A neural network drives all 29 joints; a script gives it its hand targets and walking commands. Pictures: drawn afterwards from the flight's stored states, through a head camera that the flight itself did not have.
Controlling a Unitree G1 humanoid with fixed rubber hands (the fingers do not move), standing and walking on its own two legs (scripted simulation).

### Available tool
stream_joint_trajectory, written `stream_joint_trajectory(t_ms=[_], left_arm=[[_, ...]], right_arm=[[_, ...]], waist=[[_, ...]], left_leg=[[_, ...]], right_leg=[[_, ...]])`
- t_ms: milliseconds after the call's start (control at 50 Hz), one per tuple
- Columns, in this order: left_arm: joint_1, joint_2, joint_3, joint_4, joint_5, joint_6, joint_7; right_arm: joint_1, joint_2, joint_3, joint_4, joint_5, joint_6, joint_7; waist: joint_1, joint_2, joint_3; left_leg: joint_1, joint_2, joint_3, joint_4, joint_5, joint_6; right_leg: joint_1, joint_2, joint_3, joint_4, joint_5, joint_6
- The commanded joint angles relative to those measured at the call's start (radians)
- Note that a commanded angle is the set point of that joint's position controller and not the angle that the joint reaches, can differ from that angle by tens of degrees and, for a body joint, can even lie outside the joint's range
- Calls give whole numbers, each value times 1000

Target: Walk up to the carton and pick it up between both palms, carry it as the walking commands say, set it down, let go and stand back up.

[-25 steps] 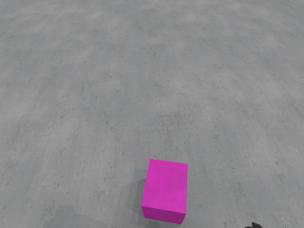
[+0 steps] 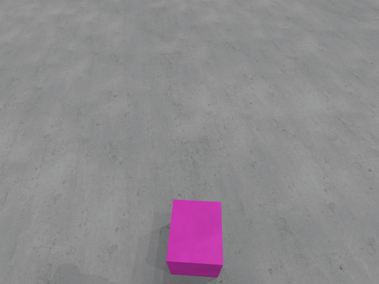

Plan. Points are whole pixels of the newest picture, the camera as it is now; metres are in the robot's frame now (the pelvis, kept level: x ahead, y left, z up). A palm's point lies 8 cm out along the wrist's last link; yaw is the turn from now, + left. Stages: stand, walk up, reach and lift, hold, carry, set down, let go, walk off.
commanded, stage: stand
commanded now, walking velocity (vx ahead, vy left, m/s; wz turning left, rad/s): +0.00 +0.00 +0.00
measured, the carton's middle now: (195, 238) +0.40 -0.01 -0.63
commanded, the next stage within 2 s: none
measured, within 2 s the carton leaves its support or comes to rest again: neither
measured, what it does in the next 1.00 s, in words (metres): stands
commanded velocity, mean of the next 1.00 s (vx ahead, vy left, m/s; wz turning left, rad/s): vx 0.00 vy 0.00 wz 0.00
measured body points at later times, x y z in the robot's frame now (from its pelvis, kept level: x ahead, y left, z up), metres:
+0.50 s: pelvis -0.03 +0.01 +0.00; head -0.02 -0.01 +0.45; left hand +0.01 +0.26 -0.13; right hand -0.07 -0.24 -0.15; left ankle -0.13 +0.12 -0.72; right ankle -0.03 -0.12 -0.72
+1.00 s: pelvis -0.04 +0.02 +0.01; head -0.03 +0.00 +0.45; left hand -0.03 +0.25 -0.14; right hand -0.10 -0.21 -0.16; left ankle -0.13 +0.12 -0.72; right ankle -0.03 -0.12 -0.72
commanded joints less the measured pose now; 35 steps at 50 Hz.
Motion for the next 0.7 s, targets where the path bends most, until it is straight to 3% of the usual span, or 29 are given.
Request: stream_joint_trajectory(t_ms=[0,20,40,60,100,120,140,160,180,200,220,240,280,300,320,360,380,420,440,460,480,500,540,560,600,620,640,660,680], left_arm=[[67,127,35,-22,1,2,14],[42,170,49,-22,8,7,12],[11,129,39,-35,1,11,8],[49,59,17,-10,7,8,11],[72,74,19,20,1,11,17],[55,90,25,10,0,17,19],[3,76,23,-11,3,20,9],[48,111,35,-1,13,14,9],[48,99,27,5,3,10,3],[59,88,23,15,1,13,3],[46,110,29,17,4,13,10],[37,88,26,12,-1,10,2],[-7,117,32,12,5,11,4],[67,106,35,26,0,12,8],[57,64,18,37,-8,15,4],[85,67,13,56,7,22,-1],[57,37,8,52,-5,23,4],[72,101,25,67,2,21,18],[72,90,22,81,3,12,13],[39,44,12,71,-2,21,11],[22,47,6,68,-6,23,12],[37,39,9,79,-5,21,15],[86,35,1,116,-5,23,17],[54,50,1,105,-3,27,13],[39,26,-5,114,-6,28,6],[7,49,2,103,5,28,5],[16,69,8,110,5,22,9],[44,22,-5,132,-2,20,11],[90,36,-2,152,-3,14,19]], right_arm=[[95,-72,-24,-14,-6,5,-2],[116,-71,-21,-10,1,1,1],[86,-87,-26,-12,-2,5,3],[84,-150,-40,1,-7,11,1],[161,-114,-32,43,-9,26,2],[181,-55,-13,53,-11,18,2],[117,-76,-14,54,-17,18,3],[61,-118,-32,38,-22,15,4],[74,-129,-34,50,-12,15,3],[131,-79,-22,75,-15,19,-1],[122,-92,-26,72,-10,13,2],[147,-116,-30,88,-6,8,2],[110,-42,-4,95,-7,13,6],[121,-35,-3,102,-9,15,7],[103,-57,-7,114,-13,13,1],[159,-89,-18,139,-16,17,0],[172,-89,-20,147,-12,13,5],[158,-31,-4,157,-7,16,4],[180,-59,-1,183,-9,19,0],[196,-61,-7,184,-1,19,5],[151,-80,-17,179,-10,21,6],[113,-99,-21,174,-12,16,7],[121,-76,-16,176,-10,18,5],[181,-45,-14,218,0,21,3],[138,-39,-10,220,-17,25,7],[117,-16,-8,220,-23,24,3],[121,11,4,229,-27,24,7],[138,-3,3,229,-9,20,4],[186,-34,-10,253,-5,13,7]], waist=[[-4,-87,-24],[-16,-173,-14],[-6,-179,11],[9,-130,88],[-32,-68,117],[-29,-17,96],[-17,42,132],[9,49,76],[3,-22,92],[-5,-15,111],[-7,-89,92],[-7,18,52],[-8,83,110],[10,7,97],[21,-19,118],[9,-151,75],[-4,-79,73],[5,-39,122],[8,15,94],[-12,-8,107],[3,-76,154],[17,2,137],[8,-98,91],[-9,-108,92],[3,-38,162],[-9,23,161],[6,-28,195],[-6,8,135],[-6,-72,86]], left_leg=[[-37,8,-16,-19,245,4],[-40,4,-26,-30,185,5],[-20,1,-27,-65,157,-1],[37,24,-37,-67,253,9],[11,44,-42,-65,285,18],[5,73,-58,-102,303,21],[-30,77,-45,-119,315,23],[-12,91,-44,-104,348,43],[9,65,-22,-74,345,33],[-7,56,-20,-86,270,22],[-20,58,-23,-59,212,20],[24,39,-17,-74,256,18],[12,70,-41,-104,425,25],[6,78,-23,-96,321,21],[-23,67,-31,-100,249,27],[15,16,-19,-67,143,15],[-4,24,-19,-83,214,19],[3,49,-29,-107,245,19],[51,64,-26,-111,377,16],[47,69,-30,-118,373,22],[-30,71,-42,-131,285,29],[-4,90,-28,-135,346,45],[43,61,-25,-108,255,33],[3,38,-23,-121,133,27],[37,16,-10,-125,119,34],[25,43,-32,-153,124,41],[-2,64,-42,-153,257,38],[81,64,-26,-113,383,35],[110,78,-36,-106,477,34]], right_leg=[[105,-97,99,-62,777,-57],[77,-108,110,-83,762,-65],[17,-95,120,-100,650,-68],[-78,-86,130,-108,662,-45],[-82,-63,82,-98,466,-14],[-60,-60,60,-77,380,-17],[-75,-42,32,-55,359,-14],[-23,-47,29,-41,403,-21],[-52,-51,45,-60,474,-20],[-71,-57,58,-86,403,-22],[-22,-64,65,-91,492,-27],[-18,-71,95,-80,493,-29],[-72,-65,72,-65,403,-30],[-49,-59,61,-80,361,-27],[-37,-59,65,-99,356,-24],[1,-85,145,-148,435,-30],[26,-67,114,-98,530,-34],[-34,-63,99,-90,474,-25],[-38,-63,89,-75,488,-20],[-47,-52,68,-81,396,-18],[-42,-55,52,-85,401,-14],[-41,-50,53,-66,426,-17],[-7,-60,60,-105,463,-9],[6,-56,82,-128,380,-10],[-86,-78,142,-181,288,-29],[-79,-65,104,-134,325,-19],[-75,-60,93,-124,381,-26],[-78,-58,74,-115,429,-21],[-27,-58,74,-96,497,-14]])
